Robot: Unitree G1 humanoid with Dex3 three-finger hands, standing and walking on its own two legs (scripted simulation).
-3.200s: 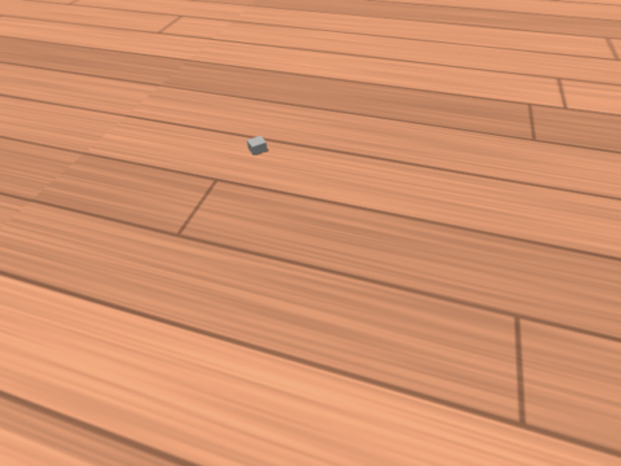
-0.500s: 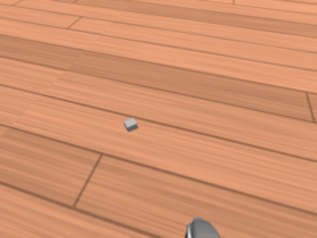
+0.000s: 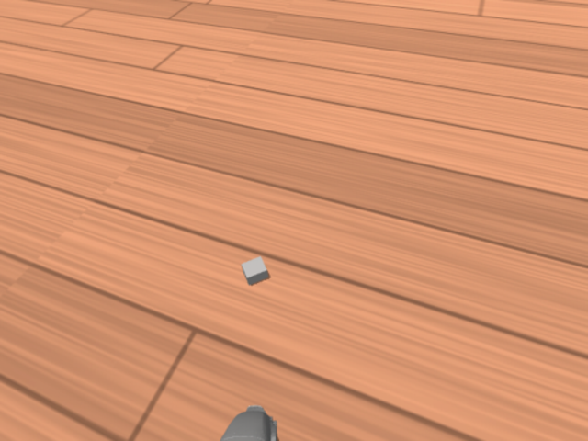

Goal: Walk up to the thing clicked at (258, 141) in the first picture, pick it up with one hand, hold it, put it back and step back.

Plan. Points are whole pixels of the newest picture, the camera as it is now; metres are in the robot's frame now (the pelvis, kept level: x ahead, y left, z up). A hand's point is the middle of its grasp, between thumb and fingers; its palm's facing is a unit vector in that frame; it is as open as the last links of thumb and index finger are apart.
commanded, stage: walk up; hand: left
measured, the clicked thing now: (254, 270) +0.81 +0.23 -0.75
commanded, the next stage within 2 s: none
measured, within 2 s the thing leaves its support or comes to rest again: neither
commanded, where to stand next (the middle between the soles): +0.42 +0.01 m, yaw +0 degrees
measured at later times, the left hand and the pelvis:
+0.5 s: hand (140, 380) +0.24 +0.29 -0.14, palm faces -0.07 -0.93 -0.36, open 7.4 cm; pelvis +0.17 +0.02 +0.00, yaw -1 degrees
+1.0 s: hand (171, 318) +0.34 +0.27 -0.14, palm faces -0.01 -0.91 -0.41, open 7.4 cm; pelvis +0.31 -0.01 +0.00, yaw +1 degrees
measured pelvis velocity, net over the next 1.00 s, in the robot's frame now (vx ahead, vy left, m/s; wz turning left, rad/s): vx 0.31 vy -0.01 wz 0.02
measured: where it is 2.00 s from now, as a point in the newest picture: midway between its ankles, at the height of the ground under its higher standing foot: (313, 380)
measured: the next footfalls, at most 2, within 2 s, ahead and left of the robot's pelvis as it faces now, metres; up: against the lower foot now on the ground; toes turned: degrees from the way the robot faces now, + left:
left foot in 0.12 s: +0.20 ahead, +0.14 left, +0.00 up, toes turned +5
right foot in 0.60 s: +0.34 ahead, -0.14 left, +0.00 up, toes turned -5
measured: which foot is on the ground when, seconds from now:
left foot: up 0.00-0.10, down 0.12-0.62, up 0.64-1.00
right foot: down 0.00-0.14, up 0.16-0.58, down 0.60-1.00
